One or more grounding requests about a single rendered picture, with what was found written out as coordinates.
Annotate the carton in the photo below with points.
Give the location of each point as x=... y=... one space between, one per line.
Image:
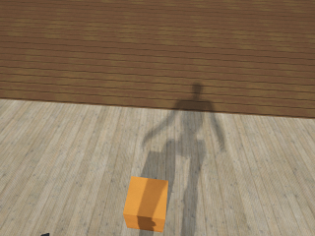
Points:
x=145 y=206

